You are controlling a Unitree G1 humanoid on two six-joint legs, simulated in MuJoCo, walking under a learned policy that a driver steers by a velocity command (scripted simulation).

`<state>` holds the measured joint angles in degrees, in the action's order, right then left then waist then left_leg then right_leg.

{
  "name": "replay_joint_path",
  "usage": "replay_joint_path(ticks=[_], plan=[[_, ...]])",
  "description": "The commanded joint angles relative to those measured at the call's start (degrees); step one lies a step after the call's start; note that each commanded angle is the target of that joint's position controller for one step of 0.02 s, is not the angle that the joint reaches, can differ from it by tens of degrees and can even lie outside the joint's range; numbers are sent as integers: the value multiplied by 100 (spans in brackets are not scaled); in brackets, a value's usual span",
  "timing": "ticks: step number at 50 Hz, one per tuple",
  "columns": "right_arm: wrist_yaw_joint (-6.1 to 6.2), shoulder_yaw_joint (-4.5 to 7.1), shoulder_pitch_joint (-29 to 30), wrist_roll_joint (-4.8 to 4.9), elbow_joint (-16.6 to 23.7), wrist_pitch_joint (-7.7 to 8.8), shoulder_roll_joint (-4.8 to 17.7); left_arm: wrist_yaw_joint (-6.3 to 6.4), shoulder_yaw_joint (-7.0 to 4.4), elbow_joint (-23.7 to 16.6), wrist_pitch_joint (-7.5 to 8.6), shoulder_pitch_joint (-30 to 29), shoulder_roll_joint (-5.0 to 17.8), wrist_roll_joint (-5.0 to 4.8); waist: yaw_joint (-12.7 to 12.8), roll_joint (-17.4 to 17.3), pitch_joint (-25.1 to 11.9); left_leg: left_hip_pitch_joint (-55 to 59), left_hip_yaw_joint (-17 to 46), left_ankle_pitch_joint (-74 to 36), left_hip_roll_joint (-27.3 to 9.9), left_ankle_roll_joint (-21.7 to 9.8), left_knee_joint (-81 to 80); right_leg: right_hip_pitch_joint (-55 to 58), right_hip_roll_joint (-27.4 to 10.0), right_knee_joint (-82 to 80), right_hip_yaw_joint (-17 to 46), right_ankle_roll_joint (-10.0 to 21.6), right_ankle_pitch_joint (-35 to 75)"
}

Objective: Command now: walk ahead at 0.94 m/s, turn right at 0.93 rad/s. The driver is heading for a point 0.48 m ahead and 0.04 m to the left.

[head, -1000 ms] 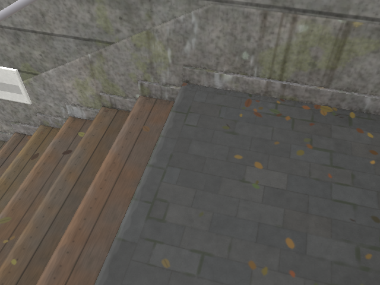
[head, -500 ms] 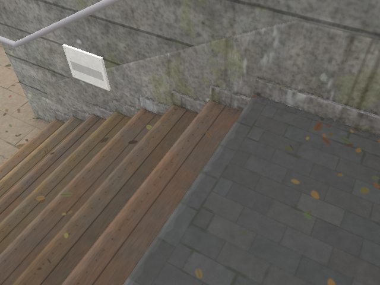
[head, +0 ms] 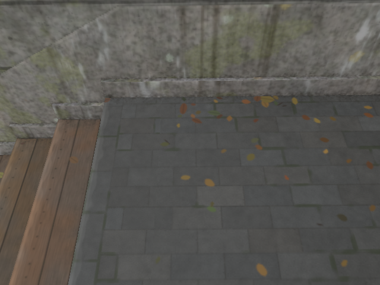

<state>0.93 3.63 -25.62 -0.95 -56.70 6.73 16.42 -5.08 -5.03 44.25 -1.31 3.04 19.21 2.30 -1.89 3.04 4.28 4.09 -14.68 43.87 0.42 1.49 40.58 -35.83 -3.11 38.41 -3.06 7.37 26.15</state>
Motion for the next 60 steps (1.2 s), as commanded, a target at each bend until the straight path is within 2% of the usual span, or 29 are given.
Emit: replay_joint_path(ticks=[1, 3, 4, 5, 6, 7, 8, 9, 10, 12, 15, 19, 20, 21, 22, 23, 24, 25, 26, 28, 30, 34, 39, 42, 44, 45, 47, 53, 60], plan=[[119, 3, 252, -125, 191, -14, 390, 53, 188, -265, 106, -683, -122, 121, 97, -341, 1077, -1547, 357, -3568, -1122, -445, -552, 1019, 168, -607, -395, 6, -490], [172, 32, 89, -104, -2, -145, 679, 184, 93, 126, 174, 281, 154, 260, 480, -248, 245, -1092, 198, -6013, -1155, -491, 1145, 2205, 575, -622, -1036, 193, -1303], [153, 84, 94, -139, 3, -247, 866, 256, -16, 501, 176, 1215, 308, 148, 854, -276, -254, -1044, 255, -7343, -1210, -530, 2350, 2979, 731, -618, -957, 396, -2019], [184, 125, 235, -210, 37, -295, 917, 264, -117, 879, 188, 2121, 536, 138, 1340, -199, -258, -2388, 392, -6254, -1105, -468, 4696, 4245, 347, -1162, -32, 862, -2293], [43, 96, 939, -262, 187, -256, 505, 258, -233, 1145, 167, 2921, 768, -73, 1741, 384, -168, -3985, 226, -1648, -153, -576, 6994, 5224, 78, -1161, 404, 1194, -1387], [20, -78, 534, -151, 733, -124, 81, 264, -268, 1231, 235, 2873, 1339, -8, 849, 843, -736, -5567, 1046, -646, -465, -688, 6813, 6559, -592, 315, 1105, 894, 763], [-33, -100, 443, -43, 931, -38, 433, 341, -269, 1134, 289, 2910, 1297, -22, 1052, 316, -1744, -6537, 1645, -1524, -618, -727, 5833, 7536, -1305, -382, 2230, 1361, -1418], [-4, -125, 847, -4, 1089, 43, 581, 520, -275, 1108, 248, 2754, 1232, 86, 1005, 497, -1458, -6712, 1674, -1799, -595, -548, 5420, 6581, -1843, -1883, 3601, 1622, -4351], [-53, -38, 1140, -50, 908, -73, 791, 604, -42, 1008, 301, 1911, 528, 73, 581, -608, -488, -6352, 1642, -2306, -823, -324, 4748, 5131, -1510, -2411, 3085, 1377, -4895], [-90, -75, 845, -253, 674, -299, 608, 614, 159, 810, 516, 1318, 194, -7, 70, -907, -2, -4855, 1754, -2446, -1138, -8, 3703, 3019, -1407, -2430, 2516, 1235, -3019], [-186, -262, 1587, -40, 1016, -341, 38, 544, 156, 1054, 832, 1326, 236, -121, -78, -499, 1008, -3957, 1663, -3397, -1104, -167, 1608, 1506, -593, -2897, 1034, 598, -1077], [-195, -337, 1579, 23, 787, -145, -98, 490, 228, 1413, 940, 1910, 135, -408, 182, -473, 582, -2401, 572, -5427, -83, -627, -97, 2257, -106, -2267, 284, 86, 2249], [-194, -290, 1252, -36, 686, -112, -18, 525, 204, 1459, 909, 1908, 265, -408, 41, -192, 285, -1899, 523, -5163, 241, -705, -237, 2534, -218, -1829, 336, -2, 2920], [-210, -27, 1366, 192, 924, 97, 432, 614, 144, 1468, 692, 1748, 386, -402, -247, -288, -231, -1175, 916, -5021, 388, -633, -434, 2741, -322, -1068, 741, -169, 2584], [-235, 120, 463, 370, 668, 131, 678, 661, 106, 1384, 558, 1293, 657, -193, -1000, -211, -790, -491, 1051, -5842, 352, -660, -903, 3072, -268, -18, 581, -336, 2496], [-227, 94, -878, 311, 150, 46, 579, 676, 57, 1152, 505, 558, 719, -145, -1667, -536, -1118, 296, 1273, -6893, -64, -812, -1225, 2851, 343, 2281, 190, -617, 629], [-242, -144, -1115, 0, -31, -5, 295, 582, 271, 1116, 455, 1180, -228, -72, -1071, -2635, -1899, 1917, 2858, -10243, -1501, -1675, -360, 1291, 1390, 5271, 484, -967, -6485], [-332, -186, -857, -219, 48, 106, 256, 523, 330, 1230, 576, 1916, -393, -570, -864, -1957, -2941, 2500, 4756, -9713, -2306, -2533, -749, 427, 1605, 5809, 2207, -818, -6483], [-305, -47, -126, -172, 357, 149, 516, 539, 258, 1064, 602, 1450, 4, -663, -773, -953, -2370, 1690, 4537, -8496, -2334, -2417, -1187, 301, 1243, 5404, 2112, -852, -6186], [-220, -95, 1155, 131, 494, 199, 416, 575, 266, 894, 504, 809, -123, -446, -43, 248, -801, -444, 3694, -6723, -1919, -2024, -2024, 338, 646, 4147, 1351, -756, -5388], [-266, -202, 1466, 86, 459, 130, 272, 615, 256, 966, 313, 1004, -257, -320, 261, 117, -461, -1790, 3122, -7045, -1657, -2006, -2432, 1199, 358, 3614, 1033, -903, -5240], [-173, -144, 1817, 53, 384, -61, 457, 652, 373, 853, 317, 720, -552, -317, 421, -569, -750, -2038, 1807, -7910, -927, -1630, -2502, 1772, 45, 993, 604, -1136, -4399], [-84, -106, 1771, 72, 291, -192, 603, 700, 224, 828, 282, -47, -14, -304, 142, -814, -1127, -1636, 1799, -6433, -992, -1306, -2358, 2142, 73, -395, 588, -1035, -2876], [2, -192, 1945, 107, 226, -329, 390, 648, 181, 807, 384, -257, 71, -126, 324, -755, -816, -1801, 1935, -4686, -750, -981, -1853, 2385, 112, -1494, 538, -823, -2648], [41, -205, 1149, 8, 78, -292, 215, 676, 167, 708, 437, -457, 507, -3, -148, 84, -1038, -2280, 1689, -3256, -201, -520, -1288, 3150, -655, -1183, 1249, -292, 61], [63, -277, 845, 55, 1, -290, -24, 676, 221, 799, 423, -415, 361, -108, -272, 436, -1398, -2278, 1431, -2504, -18, -301, -1236, 3271, -905, -1212, 1528, 245, -446], [102, -211, 1363, 91, 36, -421, 304, 591, 340, 782, 371, -530, -35, -202, -92, 203, -1214, -1873, 1449, -2709, -67, -135, -1374, 2721, -527, -1347, 1349, 77, -1982], [99, -131, 1645, 86, -23, -473, 486, 512, 386, 940, 554, -479, 33, -169, 45, -60, -1187, -1647, 1617, -3453, -302, -265, -1462, 2795, -226, -1104, 1005, -199, -1258], [58, -131, 1841, 55, 19, -587, 628, 626, 300, 1177, 381, -497, 255, -268, 29, -215, -1112, -1488, 1608, -3960, -322, -175, -1632, 3082, -185, -1130, 938, -108, -620]])
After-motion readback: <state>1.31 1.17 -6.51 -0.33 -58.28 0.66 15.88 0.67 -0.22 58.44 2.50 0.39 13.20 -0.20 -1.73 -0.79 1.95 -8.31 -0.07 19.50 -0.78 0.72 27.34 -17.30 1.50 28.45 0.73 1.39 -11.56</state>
